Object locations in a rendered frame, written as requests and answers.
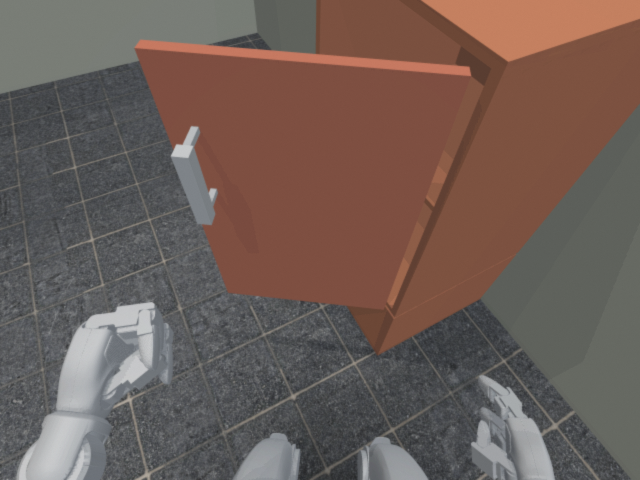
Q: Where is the left robot forearm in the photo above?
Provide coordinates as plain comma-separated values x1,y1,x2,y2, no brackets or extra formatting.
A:
16,411,112,480

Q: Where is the left robot hand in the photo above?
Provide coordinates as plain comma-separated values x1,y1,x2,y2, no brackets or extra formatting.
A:
56,302,174,419

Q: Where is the right robot hand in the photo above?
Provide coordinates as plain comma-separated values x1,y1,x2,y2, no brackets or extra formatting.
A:
471,375,555,480

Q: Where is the robot right thigh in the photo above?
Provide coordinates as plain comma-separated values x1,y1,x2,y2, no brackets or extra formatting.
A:
357,443,429,480

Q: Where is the handle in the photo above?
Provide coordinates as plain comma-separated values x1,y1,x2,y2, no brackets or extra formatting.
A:
171,126,218,225

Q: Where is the cupboard door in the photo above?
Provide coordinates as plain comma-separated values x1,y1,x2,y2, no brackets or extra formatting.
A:
134,40,471,310

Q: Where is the right robot shin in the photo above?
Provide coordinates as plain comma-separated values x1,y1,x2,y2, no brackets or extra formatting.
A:
369,437,391,448

